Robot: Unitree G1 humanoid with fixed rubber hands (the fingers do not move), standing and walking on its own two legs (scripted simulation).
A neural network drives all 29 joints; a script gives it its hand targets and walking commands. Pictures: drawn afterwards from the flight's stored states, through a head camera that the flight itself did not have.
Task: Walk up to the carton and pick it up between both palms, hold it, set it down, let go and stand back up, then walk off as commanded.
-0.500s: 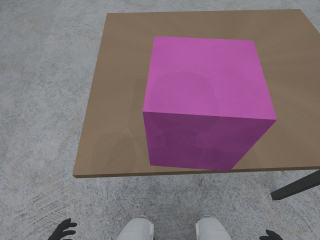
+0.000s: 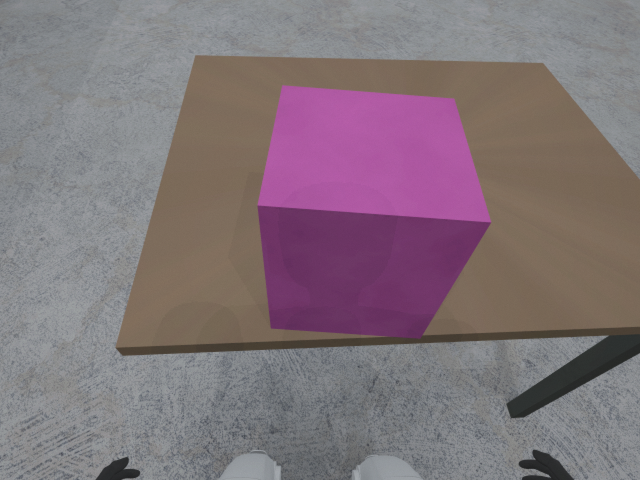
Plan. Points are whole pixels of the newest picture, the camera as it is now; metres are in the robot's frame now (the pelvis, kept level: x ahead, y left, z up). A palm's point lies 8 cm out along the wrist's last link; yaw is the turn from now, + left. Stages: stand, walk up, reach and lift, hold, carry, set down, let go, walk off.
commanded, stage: walk up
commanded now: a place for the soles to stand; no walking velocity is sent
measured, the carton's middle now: (356, 221) +0.42 -0.03 +0.08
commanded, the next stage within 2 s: reach and lift in 2.00 s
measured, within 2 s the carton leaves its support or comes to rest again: neither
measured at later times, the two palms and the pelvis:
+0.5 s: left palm out of the picture +0.11 +0.26 -0.07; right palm out of the picture +0.07 -0.34 -0.12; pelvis +0.00 -0.04 +0.00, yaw -2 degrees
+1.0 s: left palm out of the picture +0.10 +0.26 -0.09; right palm out of the picture +0.07 -0.34 -0.10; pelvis -0.01 -0.04 +0.00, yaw -1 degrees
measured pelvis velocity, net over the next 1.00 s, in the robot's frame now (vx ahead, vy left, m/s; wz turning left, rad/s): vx -0.01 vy -0.04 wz -0.02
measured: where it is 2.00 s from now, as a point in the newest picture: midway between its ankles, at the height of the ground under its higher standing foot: outside the picture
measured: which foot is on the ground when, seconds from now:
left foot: down 0.00-0.08, up 0.10-0.42, down 0.44-1.00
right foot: up 0.00-0.02, down 0.04-1.00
